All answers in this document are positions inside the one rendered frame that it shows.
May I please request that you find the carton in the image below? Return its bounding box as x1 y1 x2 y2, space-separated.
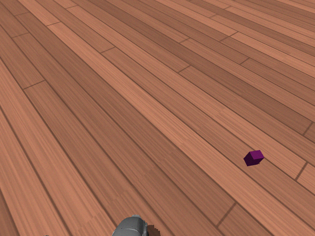
244 150 264 166

